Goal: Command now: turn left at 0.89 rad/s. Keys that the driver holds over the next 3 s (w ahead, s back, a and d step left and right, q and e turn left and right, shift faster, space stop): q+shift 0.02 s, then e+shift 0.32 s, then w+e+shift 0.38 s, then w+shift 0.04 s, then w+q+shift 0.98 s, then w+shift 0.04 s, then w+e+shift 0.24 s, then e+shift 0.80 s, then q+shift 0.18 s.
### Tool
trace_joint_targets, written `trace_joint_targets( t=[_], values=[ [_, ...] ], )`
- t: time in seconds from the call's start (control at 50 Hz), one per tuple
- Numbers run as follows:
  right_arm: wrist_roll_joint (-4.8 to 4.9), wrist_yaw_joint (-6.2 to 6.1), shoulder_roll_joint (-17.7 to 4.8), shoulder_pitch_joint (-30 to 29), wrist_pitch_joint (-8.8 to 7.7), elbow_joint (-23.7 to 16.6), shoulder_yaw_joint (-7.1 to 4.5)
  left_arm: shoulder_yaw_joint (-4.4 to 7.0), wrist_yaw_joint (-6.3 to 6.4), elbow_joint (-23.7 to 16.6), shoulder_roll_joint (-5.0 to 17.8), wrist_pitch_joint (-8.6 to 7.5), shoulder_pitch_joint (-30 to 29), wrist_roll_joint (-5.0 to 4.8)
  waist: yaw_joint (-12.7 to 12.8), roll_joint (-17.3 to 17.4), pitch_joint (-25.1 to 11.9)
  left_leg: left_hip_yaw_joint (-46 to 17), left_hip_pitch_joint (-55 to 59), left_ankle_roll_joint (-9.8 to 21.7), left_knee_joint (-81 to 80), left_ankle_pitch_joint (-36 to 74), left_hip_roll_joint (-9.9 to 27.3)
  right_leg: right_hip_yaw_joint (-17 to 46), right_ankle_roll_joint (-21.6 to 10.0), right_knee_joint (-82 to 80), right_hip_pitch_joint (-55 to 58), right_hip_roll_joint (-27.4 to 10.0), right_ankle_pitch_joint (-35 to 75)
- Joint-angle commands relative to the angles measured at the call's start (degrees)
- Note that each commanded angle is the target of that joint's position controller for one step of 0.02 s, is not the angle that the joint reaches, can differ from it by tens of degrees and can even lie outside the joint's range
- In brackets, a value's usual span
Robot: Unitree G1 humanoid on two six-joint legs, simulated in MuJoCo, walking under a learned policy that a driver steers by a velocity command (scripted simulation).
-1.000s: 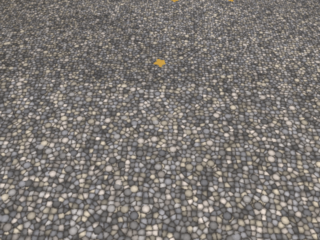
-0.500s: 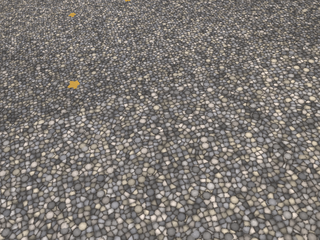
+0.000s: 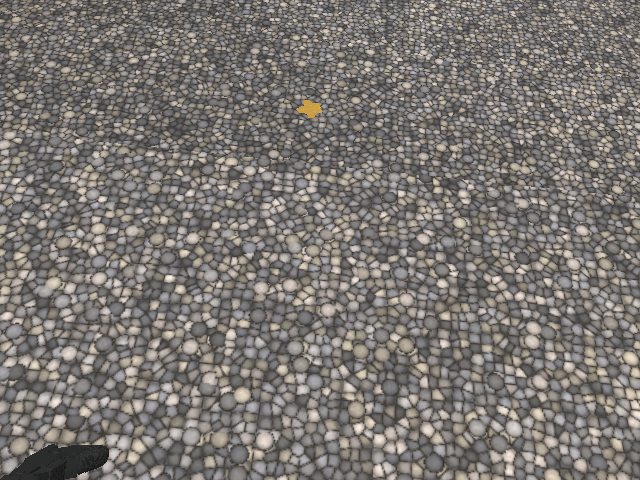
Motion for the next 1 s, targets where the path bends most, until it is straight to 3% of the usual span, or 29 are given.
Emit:
trace_joint_targets(
  t=[0.02,0.12,0.16,0.18,0.2,0.22,0.24,0.26,0.3,0.34,0.36,0.4,0.44,0.5,0.52,0.54,0.56,0.58,0.6,0.62,0.68,0.78,0.82,0.88,0.92,0.94,0.96,0.98,1.0],
  values=[
    [-0.06,-0.88,-10.85,-1.08,-0.07,-4.54,-3.29,1.2,0.09,-3.53,4.15,-1.23,-1.5,-0.18,0.32,9.12,-10.65,-14.03,9.15,7.42,-0.07,31.67,11.77,-1.0,0.54,-5.3,-0.35,2.18,2.97],
    [-1.7,-0.78,-5.87,-1.43,0.27,-3.95,-0.55,0.78,-1.19,-2.08,4.2,-1.82,0.64,-0.3,-1.4,11.39,-11.9,-10.84,6.77,6.78,3.02,34.22,13.69,-4.81,-1.11,-10.55,8.21,-2.6,5.57],
    [-2.15,-0.3,-1.81,-3.19,-0.16,-3.06,1.44,0.0,-2.05,-1.35,2.07,-2.3,2.14,-0.04,0.39,10.02,-10.25,-9.32,2.82,5.44,2.39,26.06,12.63,-5.4,-3.1,-21.44,16.62,-4.2,12.38],
    [-2.71,0.1,-1.13,-1.67,-0.76,-1.89,1.88,-0.4,-2.15,-1.36,1.3,-2.43,1.74,0.3,0.59,8.89,-8.77,-7.98,1.55,3.6,1.19,19.46,10.78,-3.55,-4.44,-29.14,20.84,-3.95,21.15],
    [-4.02,0.4,-2.1,1.08,-1.6,-1.13,1.54,0.09,-1.84,-2.33,4.75,-2.44,0.91,0.8,-1.11,4.25,-8.01,-4.5,0.51,1.07,4.22,8.64,6.96,3.27,-6.45,-28.71,23.18,-7.75,32.99],
    [-4.57,0.27,-4.63,5.33,-2.05,-0.5,0.64,1.14,-1.62,-3.08,10.06,-2.2,0.44,0.96,-4.29,-3.65,-6.32,1.31,-1.83,-1.86,9.06,-7.49,1.56,10.17,-11.9,-27.63,22.37,-13.27,41.37],
    [-4.47,-0.2,-5.79,4.63,-2.13,-0.9,0.13,0.93,-1.57,-2.42,9.5,-2.13,1.71,0.62,-3.27,-8.46,-5.77,4.69,-3.22,-5.06,13.06,-14.05,0.21,18.69,-19.79,-30.24,19.97,-18.52,37.56],
    [-3.44,-0.89,-6.58,0.54,-2.18,-1.75,-0.28,0.59,-1.69,-1.62,8.3,-2.07,3.89,0.16,-1.31,-11.12,-4.58,6.67,-5.35,-6.12,14.85,-15.68,0.89,23.99,-21.66,-31.93,19.31,-18.81,32.22],
    [-2.17,-1.35,-6.68,-6.12,-1.81,-3.45,-0.96,1.73,-1.22,-0.11,10.62,-1.76,10.43,-0.75,3.4,-11.14,-5.99,6.84,-13.79,-7.54,27.31,-24.45,-0.76,27.73,-21.82,-33.01,25.57,-18.58,26.71],
    [-1.77,-0.67,-4.87,-5.75,-1.84,-3.28,-0.99,2.52,-0.05,-0.65,11.64,-1.46,9.14,-1.53,2.15,-6.33,-6.99,5.3,-15.62,-7.98,34.73,-21.17,0.37,24.25,-19.27,-31.88,25.06,-16.34,25.23],
    [-1.66,-0.18,-4.05,-4.72,-2.26,-3.06,-0.79,2.39,0.68,-0.73,10.21,-0.74,8.78,-2.34,1.27,-4.9,-9.18,6.02,-13.89,-7.42,30.55,-17.86,1.42,21.48,-17.22,-33.39,24.04,-13.3,11.63],
    [-0.88,1.02,-1.76,-6.49,-3.82,-3.57,-0.22,2.11,1.64,-1.3,8.7,0.83,9.07,-2.59,1.64,-9.66,-8.0,9.64,-10.65,-6.89,20.68,-15.1,0.65,21.97,-16.14,-37.96,19.99,-9.85,-11.47],
    [-0.29,1.94,-1.03,-5.59,-5.44,-3.04,-0.17,2.09,1.81,-2.78,8.43,1.28,7.82,-1.92,0.53,-12.06,-7.51,10.32,-2.62,-5.93,12.23,-15.65,-0.1,22.76,-16.05,-38.86,14.2,-8.63,-14.12],
    [0.13,1.75,-3.34,2.29,-6.91,0.85,-1.67,1.57,1.62,-6.15,6.67,1.55,3.03,-2.48,-4.22,-7.99,-5.75,12.06,15.46,-3.88,-8.64,2.12,2.89,19.46,-11.64,-33.94,1.58,-4.25,-11.62],
    [0.15,1.31,-5.42,6.73,-6.99,2.29,-2.5,0.97,1.37,-6.26,4.27,1.2,4.69,-2.57,-5.03,-2.09,-8.78,7.96,27.02,-2.91,-7.37,1.49,9.43,13.6,-8.54,-21.4,-7.81,-1.07,-13.56],
    [-1.06,1.17,-7.49,8.5,-7.0,1.08,-2.22,-0.86,0.67,-7.18,-1.39,0.53,7.07,-2.14,-4.08,8.3,-11.57,-9.52,29.62,1.35,-8.98,-16.26,23.03,5.91,-7.64,-4.75,-15.25,2.85,-12.0],
    [-3.55,1.69,-10.82,4.27,-7.74,0.22,-2.91,-0.56,-0.02,-10.96,1.01,-0.86,4.77,-3.12,-1.89,13.14,-4.98,-23.08,19.77,6.87,-14.21,-30.32,31.15,4.68,-7.11,3.12,-24.02,-3.4,-5.92],
    [-2.91,1.36,-8.11,0.5,-8.31,-0.83,-2.33,-0.11,-0.51,-10.24,3.98,-1.26,4.55,-3.01,-0.93,11.27,-0.85,-19.87,17.74,7.05,-15.28,-31.44,29.78,2.24,-6.45,8.24,-26.5,-6.83,-1.47],
    [-2.11,0.92,-5.93,0.35,-8.4,-0.58,-1.64,0.46,-0.92,-8.76,5.37,-1.29,5.81,-2.45,-0.9,9.45,0.23,-13.38,18.1,5.32,-15.13,-26.46,26.56,1.02,-5.74,11.11,-27.54,-7.39,1.97],
    [-1.88,0.63,-5.49,1.84,-8.4,-0.5,-1.34,0.53,-1.21,-7.6,5.15,-1.34,7.14,-1.82,-1.33,7.4,-0.66,-7.82,18.82,3.62,-14.6,-20.86,23.99,-0.12,-5.37,14.33,-27.04,-8.01,4.77],
    [-2.64,0.76,-5.23,7.56,-9.0,1.8,-0.68,-0.14,-2.29,-8.12,3.13,-1.9,5.62,-2.14,-3.29,5.96,0.76,4.54,17.17,2.69,-14.86,-8.16,20.32,-3.32,-5.44,22.2,-28.57,-9.87,12.41],
    [-3.64,1.99,-2.78,13.36,-8.94,5.61,0.72,-1.45,-2.79,-9.99,0.38,-2.14,-0.09,-2.68,-4.42,4.0,6.38,11.99,12.26,4.99,-17.77,-0.6,19.42,-2.75,-5.18,16.87,-28.77,-9.01,17.92],
    [-2.74,2.05,-2.91,14.86,-8.34,7.32,1.05,-2.27,-3.69,-11.76,-0.73,-3.0,-4.95,-2.46,-4.64,2.71,9.05,13.24,11.56,6.27,-20.28,2.43,20.21,-5.59,-6.13,7.42,-26.82,-8.04,19.11],
    [-0.31,1.97,-5.27,17.17,-7.24,10.36,1.11,-3.22,-5.64,-14.11,-1.98,-4.74,-11.02,-1.89,-4.33,3.26,10.13,12.96,15.38,7.66,-22.64,14.01,22.71,-11.75,-7.66,-4.63,-21.25,-9.18,18.44],
    [-0.17,1.93,-7.64,16.0,-6.78,11.08,0.85,-2.73,-6.22,-14.51,-0.67,-5.47,-10.34,-2.05,-1.72,6.11,7.46,15.49,16.98,6.94,-18.18,33.89,22.69,-13.42,-9.25,-10.89,-11.2,-6.06,13.34],
    [-0.48,1.79,-9.28,16.93,-6.83,12.09,0.62,-1.68,-5.71,-14.49,1.66,-5.39,-7.43,-1.91,0.91,9.42,3.04,15.33,17.76,6.37,-13.3,50.26,23.43,-13.92,-10.1,-12.07,-2.29,-3.57,11.03],
    [-0.97,1.62,-10.61,17.23,-6.78,13.26,0.47,0.07,-4.77,-13.4,5.39,-5.05,0.68,-2.14,6.3,12.68,-3.52,15.38,16.39,5.57,-4.26,62.6,23.73,-13.89,-11.49,-12.6,10.9,-1.63,9.51],
    [-1.47,1.4,-10.94,15.02,-6.86,13.4,0.68,1.92,-3.56,-10.07,8.39,-4.27,14.54,-2.74,14.79,13.64,-10.63,17.09,7.91,3.55,10.15,61.87,21.41,-12.48,-12.41,-14.66,29.96,-2.43,11.63],
    [-2.98,1.37,-5.98,15.14,-7.68,11.07,2.12,3.25,-1.78,-6.89,12.61,-2.99,26.78,-2.34,18.01,8.43,-21.06,14.57,-10.1,1.52,30.28,30.93,16.93,2.38,-12.65,-10.26,53.97,-14.75,3.19]
  ],
)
